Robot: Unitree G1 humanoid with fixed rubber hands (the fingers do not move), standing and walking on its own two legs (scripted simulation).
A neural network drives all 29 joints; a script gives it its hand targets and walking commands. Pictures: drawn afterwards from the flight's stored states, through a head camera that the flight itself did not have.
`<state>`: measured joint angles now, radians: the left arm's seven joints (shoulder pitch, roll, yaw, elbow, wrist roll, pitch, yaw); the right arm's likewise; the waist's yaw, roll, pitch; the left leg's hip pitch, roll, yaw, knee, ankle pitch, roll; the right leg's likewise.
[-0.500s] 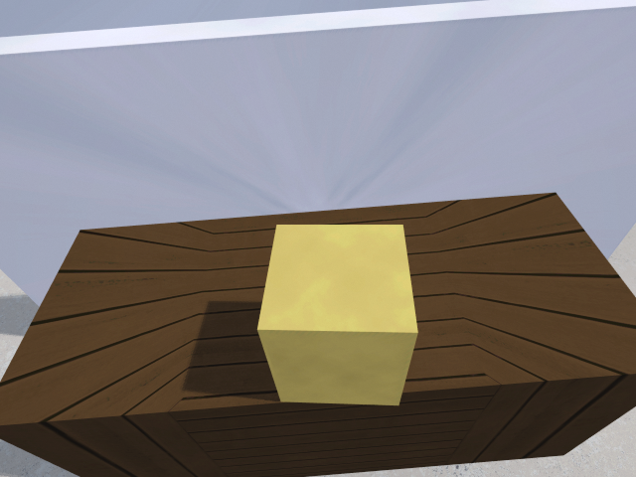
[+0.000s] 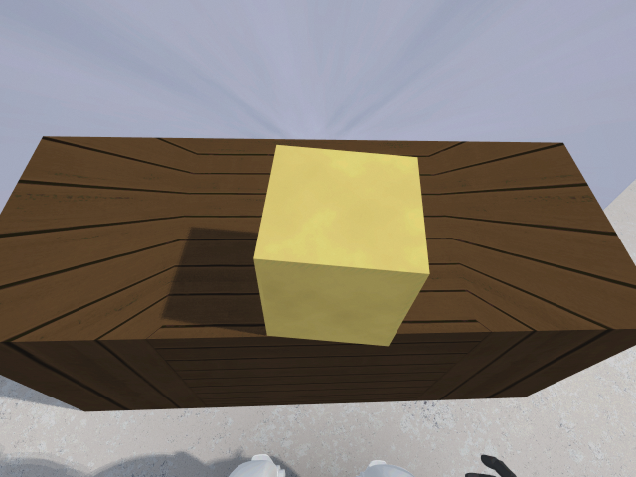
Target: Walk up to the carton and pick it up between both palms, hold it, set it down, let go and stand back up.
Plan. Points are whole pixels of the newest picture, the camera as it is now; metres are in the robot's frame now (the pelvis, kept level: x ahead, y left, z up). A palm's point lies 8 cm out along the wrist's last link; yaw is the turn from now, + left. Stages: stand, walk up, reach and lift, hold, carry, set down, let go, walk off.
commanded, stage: reach and lift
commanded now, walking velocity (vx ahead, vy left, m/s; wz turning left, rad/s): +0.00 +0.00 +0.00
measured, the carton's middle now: (336, 253) +0.46 -0.02 -0.06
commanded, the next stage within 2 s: none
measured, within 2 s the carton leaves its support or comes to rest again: neither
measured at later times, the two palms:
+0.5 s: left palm out of the picture +0.14 +0.21 -0.11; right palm out of the picture +0.14 -0.22 -0.09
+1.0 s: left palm out of the picture +0.11 +0.21 -0.07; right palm out of the picture +0.11 -0.21 -0.05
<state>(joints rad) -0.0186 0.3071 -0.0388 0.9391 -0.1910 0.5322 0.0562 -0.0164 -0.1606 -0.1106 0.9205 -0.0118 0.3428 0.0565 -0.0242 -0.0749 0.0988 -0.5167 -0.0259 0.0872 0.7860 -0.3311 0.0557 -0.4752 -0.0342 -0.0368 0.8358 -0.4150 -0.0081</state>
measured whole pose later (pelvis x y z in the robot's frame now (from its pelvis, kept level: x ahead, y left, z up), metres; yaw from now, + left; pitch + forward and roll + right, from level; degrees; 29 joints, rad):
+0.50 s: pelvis -0.03 -0.04 +0.00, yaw -1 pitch +6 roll +1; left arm 0.02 0.29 0.06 0.43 -0.10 0.62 0.00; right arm 0.09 -0.08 0.01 0.38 0.08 0.37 -0.03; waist 0.00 -0.06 0.10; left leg -0.61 0.05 0.08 0.76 -0.25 0.00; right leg -0.58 0.03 -0.06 0.81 -0.34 -0.07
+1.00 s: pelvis -0.02 -0.05 +0.02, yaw +1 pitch -1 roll +1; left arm 0.26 0.29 0.04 0.40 -0.12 0.22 -0.06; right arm 0.38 -0.03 0.11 0.30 0.13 0.07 -0.11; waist 0.02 -0.09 0.11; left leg -0.36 0.02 0.04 0.56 -0.19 -0.01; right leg -0.32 0.02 -0.09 0.62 -0.30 -0.08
